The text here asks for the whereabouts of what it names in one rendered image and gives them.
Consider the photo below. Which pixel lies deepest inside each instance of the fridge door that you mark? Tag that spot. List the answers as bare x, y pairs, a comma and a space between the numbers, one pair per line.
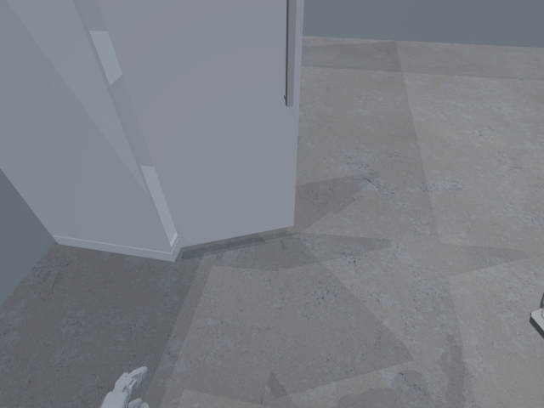
207, 80

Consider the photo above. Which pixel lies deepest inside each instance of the left robot hand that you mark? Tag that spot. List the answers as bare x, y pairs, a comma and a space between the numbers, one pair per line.
124, 389

